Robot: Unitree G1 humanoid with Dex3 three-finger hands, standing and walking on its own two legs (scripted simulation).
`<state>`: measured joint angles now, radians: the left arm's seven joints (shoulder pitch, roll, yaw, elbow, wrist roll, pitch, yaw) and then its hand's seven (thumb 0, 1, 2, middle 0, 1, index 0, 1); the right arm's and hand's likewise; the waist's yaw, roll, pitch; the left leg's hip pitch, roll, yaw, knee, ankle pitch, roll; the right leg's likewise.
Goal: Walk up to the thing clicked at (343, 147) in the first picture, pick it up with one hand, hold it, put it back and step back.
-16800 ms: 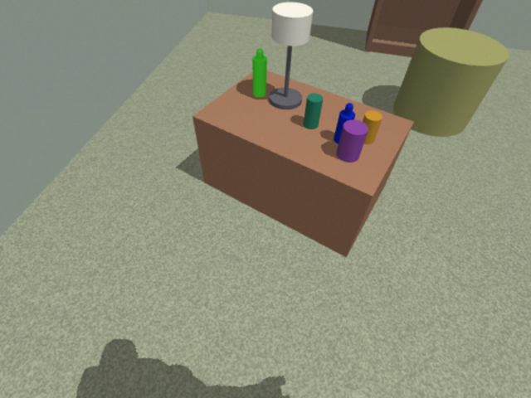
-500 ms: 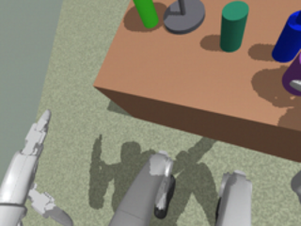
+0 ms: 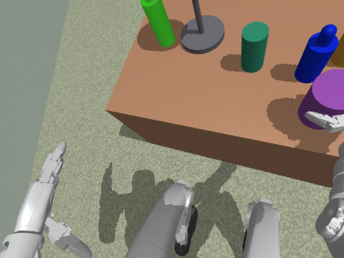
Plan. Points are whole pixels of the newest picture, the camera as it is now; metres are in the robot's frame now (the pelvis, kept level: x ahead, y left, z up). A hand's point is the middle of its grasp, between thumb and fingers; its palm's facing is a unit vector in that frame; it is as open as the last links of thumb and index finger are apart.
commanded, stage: settle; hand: right
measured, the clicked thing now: (326, 102) +0.50 -0.23 -0.08
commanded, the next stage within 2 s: lift in 0.52 s
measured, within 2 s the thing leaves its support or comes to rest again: neither
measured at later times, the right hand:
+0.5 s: hand out of the picture +0.51 -0.26 -0.01, palm faces +0.31 +0.95 -0.03, open 11.8 cm
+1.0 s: hand out of the picture +0.49 -0.25 +0.03, palm faces +0.31 +0.95 -0.03, open 11.8 cm
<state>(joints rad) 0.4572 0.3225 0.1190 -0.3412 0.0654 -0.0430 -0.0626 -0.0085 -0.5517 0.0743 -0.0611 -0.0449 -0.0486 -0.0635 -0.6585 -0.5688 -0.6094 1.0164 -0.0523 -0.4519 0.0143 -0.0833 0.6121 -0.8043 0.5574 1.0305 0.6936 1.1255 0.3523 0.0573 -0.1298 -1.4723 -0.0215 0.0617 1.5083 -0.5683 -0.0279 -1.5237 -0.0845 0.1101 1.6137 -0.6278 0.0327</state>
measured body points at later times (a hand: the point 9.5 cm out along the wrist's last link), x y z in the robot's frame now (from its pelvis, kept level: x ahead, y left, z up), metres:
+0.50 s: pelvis +0.01 +0.00 +0.03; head +0.18 -0.09 +0.44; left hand +0.18 +0.26 +0.11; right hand +0.48 -0.31 -0.01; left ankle +0.07 +0.14 -0.55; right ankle +0.04 -0.13 -0.55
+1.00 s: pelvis +0.01 +0.00 +0.06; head +0.17 -0.08 +0.48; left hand +0.19 +0.26 +0.11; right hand +0.46 -0.30 +0.03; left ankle +0.07 +0.14 -0.55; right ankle +0.04 -0.13 -0.55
